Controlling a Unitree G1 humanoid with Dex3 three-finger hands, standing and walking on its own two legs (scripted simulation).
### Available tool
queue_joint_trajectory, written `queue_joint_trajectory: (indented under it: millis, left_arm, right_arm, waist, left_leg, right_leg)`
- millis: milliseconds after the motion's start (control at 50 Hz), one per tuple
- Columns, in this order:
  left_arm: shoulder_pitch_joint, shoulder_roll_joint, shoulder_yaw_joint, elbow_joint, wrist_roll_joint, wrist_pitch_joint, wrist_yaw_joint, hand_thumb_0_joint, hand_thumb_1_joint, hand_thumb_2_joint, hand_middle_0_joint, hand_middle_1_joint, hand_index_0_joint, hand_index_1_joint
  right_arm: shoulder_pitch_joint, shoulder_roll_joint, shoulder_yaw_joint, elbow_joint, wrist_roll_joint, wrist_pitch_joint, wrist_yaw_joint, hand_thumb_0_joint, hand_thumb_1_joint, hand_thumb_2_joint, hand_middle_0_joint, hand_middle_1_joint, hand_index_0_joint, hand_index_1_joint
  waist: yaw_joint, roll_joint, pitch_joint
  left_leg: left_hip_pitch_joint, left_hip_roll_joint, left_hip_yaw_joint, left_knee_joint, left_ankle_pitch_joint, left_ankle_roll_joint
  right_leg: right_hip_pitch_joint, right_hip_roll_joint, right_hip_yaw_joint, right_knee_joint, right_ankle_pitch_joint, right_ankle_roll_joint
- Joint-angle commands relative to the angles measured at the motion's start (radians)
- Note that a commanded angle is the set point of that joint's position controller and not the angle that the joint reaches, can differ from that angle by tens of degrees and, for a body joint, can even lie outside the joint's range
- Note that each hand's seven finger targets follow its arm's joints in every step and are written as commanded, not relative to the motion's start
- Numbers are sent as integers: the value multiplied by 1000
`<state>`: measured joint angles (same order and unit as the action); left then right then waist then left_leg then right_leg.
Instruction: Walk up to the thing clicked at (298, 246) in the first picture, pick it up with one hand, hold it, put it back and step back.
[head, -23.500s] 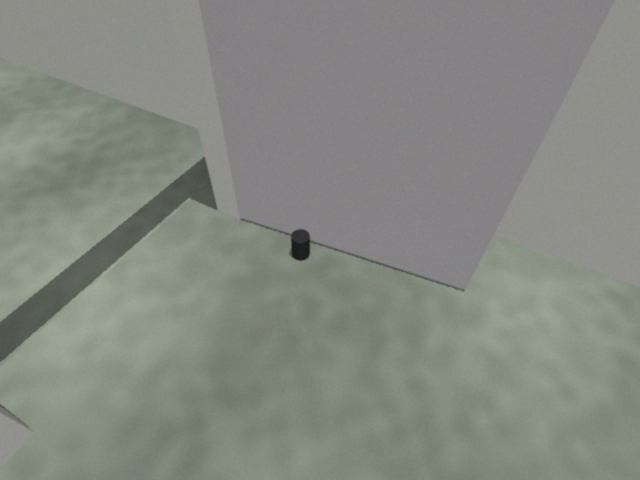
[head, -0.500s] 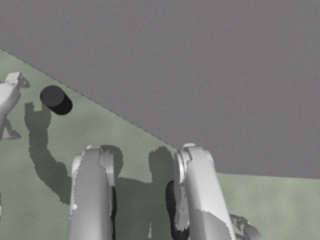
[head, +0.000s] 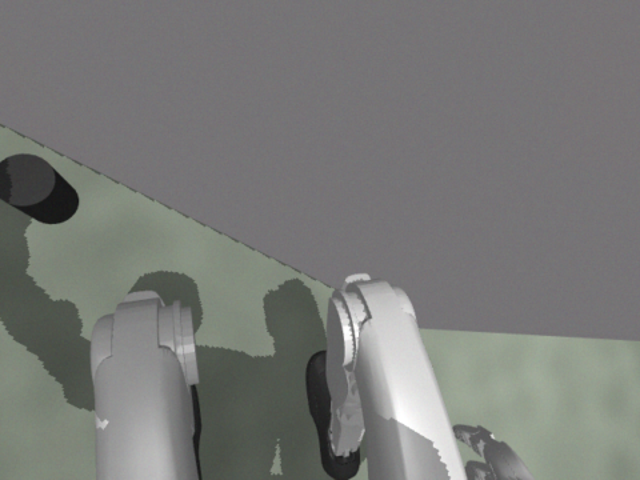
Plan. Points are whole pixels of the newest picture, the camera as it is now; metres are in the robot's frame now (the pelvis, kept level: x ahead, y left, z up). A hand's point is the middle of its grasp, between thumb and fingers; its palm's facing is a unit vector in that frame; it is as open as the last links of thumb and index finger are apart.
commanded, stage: rise first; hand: left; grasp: from above
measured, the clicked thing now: (39, 191) +0.47 +0.34 -0.28
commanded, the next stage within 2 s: none
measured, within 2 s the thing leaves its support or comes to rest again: neither
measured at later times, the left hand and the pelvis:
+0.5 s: hand out of the picture +0.44 +0.38 -0.18, palm faces -0.44 -0.11 -0.89, open 14.3 cm; pelvis +0.00 +0.00 -0.01, yaw -2 degrees
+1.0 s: hand out of the picture +0.43 +0.37 -0.19, palm faces -0.43 -0.10 -0.90, open 14.3 cm; pelvis +0.00 +0.00 -0.01, yaw -2 degrees
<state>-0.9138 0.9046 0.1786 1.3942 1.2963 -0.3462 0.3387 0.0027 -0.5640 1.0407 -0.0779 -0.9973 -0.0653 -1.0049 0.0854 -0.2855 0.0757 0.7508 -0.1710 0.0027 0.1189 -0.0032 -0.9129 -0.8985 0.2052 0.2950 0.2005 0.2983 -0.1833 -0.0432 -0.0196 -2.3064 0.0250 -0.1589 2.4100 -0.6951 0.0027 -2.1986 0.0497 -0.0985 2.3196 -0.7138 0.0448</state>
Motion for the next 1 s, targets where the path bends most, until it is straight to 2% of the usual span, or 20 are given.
queue_joint_trajectory:
  millis: [0, 40, 140, 220, 280, 320, 400, 440, 460, 520, 540, 560, 600, 680, 720, 760, 820, 880, 940, 980]
  left_arm:
    - [-289, 325, 41, -144, -29, 13, 36, 0, -584, 1032, -54, -1021, -48, -1026]
    - [-267, 333, 51, -131, -39, 19, 32, 0, -592, 1038, -53, -1012, -44, -1021]
    - [-283, 334, 45, -151, -47, 19, 18, 0, -592, 1038, -55, -1021, -47, -1029]
    - [-266, 353, 68, -153, -58, 19, 20, 0, -589, 1037, -53, -1017, -45, -1025]
    - [-273, 349, 57, -159, -51, 15, 14, 0, -595, 1042, -53, -1014, -43, -1023]
    - [-273, 352, 63, -145, -55, 14, 17, 0, -593, 1040, -54, -1014, -43, -1023]
    - [-265, 371, 75, -140, -53, 10, 20, 0, -584, 1036, -56, -1016, -48, -1024]
    - [-272, 373, 69, -137, -56, 11, 20, 0, -580, 1032, -56, -1017, -49, -1024]
    - [-274, 366, 56, -138, -46, 8, 17, 0, -597, 1045, -57, -1011, -45, -1023]
    - [-264, 391, 77, -137, -47, 9, 18, 0, -583, 1035, -56, -1016, -48, -1023]
    - [-274, 386, 71, -136, -51, 5, 18, 0, -611, 1098, -64, -971, -26, -1010]
    - [-269, 376, 62, -122, -50, 5, 16, 0, -589, 1045, -59, -1001, -44, -1016]
    - [-272, 365, 52, -117, -44, 2, 17, 0, -592, 1047, -59, -1002, -44, -1018]
    - [-251, 388, 77, -137, -42, 0, 30, 0, -588, 1042, -60, -1003, -46, -1017]
    - [-256, 369, 59, -124, -38, 4, 31, 0, -603, 1053, -61, -1005, -43, -1024]
    - [-244, 382, 79, -130, -40, 5, 40, 0, -594, 1048, -64, -1000, -47, -1017]
    - [-245, 384, 83, -139, -39, 4, 48, 0, -590, 1041, -62, -1003, -47, -1017]
    - [-248, 359, 75, -136, -41, 9, 52, 0, -593, 1046, -61, -1006, -45, -1021]
    - [-247, 364, 71, -136, -28, 14, 55, 0, -595, 1044, -65, -1008, -48, -1024]
    - [-256, 362, 75, -151, -36, 18, 60, 0, -590, 1045, -63, -1010, -49, -1024]
  right_arm:
    - [200, -246, -68, -7, -7, -6, -5, 0, -907, -904, 199, 300, 200, 300]
    - [204, -250, -69, -7, -5, -5, -6, 0, -906, -904, 199, 300, 200, 300]
    - [206, -251, -57, -16, -9, 0, 0, 0, -907, -905, 199, 300, 200, 300]
    - [209, -257, -51, -22, -8, 8, 3, 0, -905, -904, 199, 300, 199, 300]
    - [209, -260, -49, -26, -7, 12, 2, 0, -904, -903, 199, 300, 199, 300]
    - [213, -260, -44, -29, -6, 12, 6, 0, -904, -903, 199, 300, 199, 300]
    - [223, -258, -36, -34, -5, 15, 5, 0, -903, -903, 199, 300, 199, 300]
    - [218, -261, -34, -33, -5, 13, 6, 0, -903, -903, 199, 300, 200, 300]
    - [221, -259, -29, -34, -8, 14, 7, 0, -904, -903, 199, 300, 199, 300]
    - [224, -270, -32, -37, -5, 16, 7, 0, -902, -902, 199, 300, 199, 300]
    - [217, -273, -31, -41, -4, 16, 7, 0, -905, -903, 199, 300, 199, 300]
    - [212, -273, -30, -40, -1, 16, 6, 0, -900, -902, 199, 300, 199, 300]
    - [212, -273, -29, -42, 0, 14, 7, 0, -900, -902, 199, 300, 199, 300]
    - [213, -278, -30, -45, 2, 12, 10, 0, -901, -902, 199, 300, 199, 300]
    - [216, -271, -23, -46, 2, 8, 13, 0, -905, -904, 199, 300, 199, 300]
    - [219, -272, -27, -41, 5, 5, 12, 0, -903, -902, 199, 300, 199, 300]
    - [215, -271, -27, -38, 1, 4, 14, 0, -902, -902, 199, 300, 199, 300]
    - [217, -268, -33, -34, 1, -3, 16, 0, -902, -902, 199, 300, 199, 300]
    - [216, -265, -36, -36, 4, -7, 17, 0, -905, -903, 199, 300, 199, 300]
    - [218, -265, -39, -35, 8, -9, 18, 0, -904, -902, 199, 300, 199, 300]
  waist:
    - [3, 353, -699]
    - [9, 323, -696]
    - [-8, 359, -688]
    - [-3, 351, -691]
    - [-14, 371, -686]
    - [-19, 371, -659]
    - [-21, 340, -667]
    - [-23, 349, -648]
    - [-29, 369, -653]
    - [-25, 373, -667]
    - [-34, 379, -657]
    - [-32, 392, -634]
    - [-39, 399, -602]
    - [-28, 396, -643]
    - [-40, 393, -624]
    - [-31, 379, -630]
    - [-30, 388, -648]
    - [-36, 392, -628]
    - [-35, 389, -633]
    - [-35, 395, -654]
  left_leg:
    - [575, -9, 87, -239, 226, 30]
    - [570, -7, 80, -234, 232, 30]
    - [580, -2, 69, -226, 253, 25]
    - [574, -3, 64, -224, 256, 25]
    - [596, 2, 49, -228, 264, 20]
    - [577, 0, 51, -224, 255, 22]
    - [536, -2, 69, -202, 250, 30]
    - [539, 0, 64, -204, 234, 28]
    - [546, 0, 63, -206, 240, 26]
    - [575, 4, 51, -209, 260, 23]
    - [570, 3, 45, -217, 242, 21]
    - [565, 3, 38, -228, 217, 18]
    - [553, 4, 34, -233, 189, 16]
    - [584, 2, 37, -221, 238, 17]
    - [557, 0, 50, -207, 238, 22]
    - [553, -1, 53, -210, 229, 23]
    - [550, -1, 57, -206, 231, 23]
    - [560, 0, 50, -216, 219, 21]
    - [550, 0, 54, -215, 208, 21]
    - [554, -2, 57, -219, 207, 20]
  right_leg:
    - [272, 21, -66, -224, 245, -71]
    - [270, 22, -69, -222, 249, -72]
    - [265, 24, -74, -209, 267, -72]
    - [269, 25, -79, -200, 268, -74]
    - [239, 26, -86, -191, 265, -75]
    - [243, 25, -85, -192, 264, -74]
    - [289, 32, -81, -208, 274, -69]
    - [268, 30, -82, -205, 259, -72]
    - [274, 32, -85, -206, 262, -72]
    - [262, 32, -91, -195, 273, -72]
    - [243, 29, -95, -189, 257, -73]
    - [219, 27, -97, -185, 237, -75]
    - [204, 26, -101, -185, 218, -76]
    - [227, 27, -102, -177, 255, -74]
    - [246, 30, -96, -193, 265, -72]
    - [251, 30, -96, -193, 259, -72]
    - [263, 32, -97, -192, 261, -71]
    - [235, 28, -99, -189, 250, -72]
    - [246, 29, -98, -196, 248, -73]
    - [249, 30, -96, -196, 248, -74]
